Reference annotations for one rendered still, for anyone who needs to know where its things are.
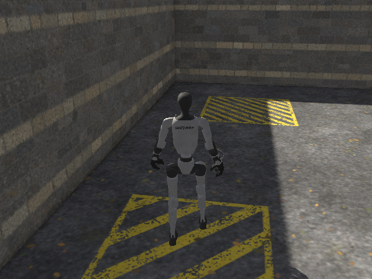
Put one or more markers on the robot right forearm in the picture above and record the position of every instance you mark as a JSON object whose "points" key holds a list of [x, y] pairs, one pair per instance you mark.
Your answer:
{"points": [[215, 156]]}

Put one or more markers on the right robot upper arm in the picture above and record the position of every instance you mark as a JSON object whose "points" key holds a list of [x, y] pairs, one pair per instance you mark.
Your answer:
{"points": [[206, 132]]}

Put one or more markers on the right robot shin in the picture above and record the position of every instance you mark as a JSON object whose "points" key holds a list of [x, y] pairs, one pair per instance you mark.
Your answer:
{"points": [[202, 204]]}

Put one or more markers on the left robot hand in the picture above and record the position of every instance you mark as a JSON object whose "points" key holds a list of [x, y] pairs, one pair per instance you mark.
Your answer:
{"points": [[159, 161]]}

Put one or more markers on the right robot hand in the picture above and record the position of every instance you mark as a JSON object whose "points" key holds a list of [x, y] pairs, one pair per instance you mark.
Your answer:
{"points": [[219, 167]]}

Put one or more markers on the robot shin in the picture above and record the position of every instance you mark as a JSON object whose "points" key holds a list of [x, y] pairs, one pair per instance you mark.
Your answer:
{"points": [[202, 204], [172, 219]]}

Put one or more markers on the left robot shin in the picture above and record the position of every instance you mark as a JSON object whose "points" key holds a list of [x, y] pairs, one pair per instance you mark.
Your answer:
{"points": [[172, 219]]}

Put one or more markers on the left robot upper arm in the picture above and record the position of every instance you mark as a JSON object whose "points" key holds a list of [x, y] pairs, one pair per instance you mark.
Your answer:
{"points": [[163, 132]]}

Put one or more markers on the robot left forearm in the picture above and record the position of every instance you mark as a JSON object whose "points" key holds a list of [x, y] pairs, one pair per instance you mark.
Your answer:
{"points": [[156, 152]]}

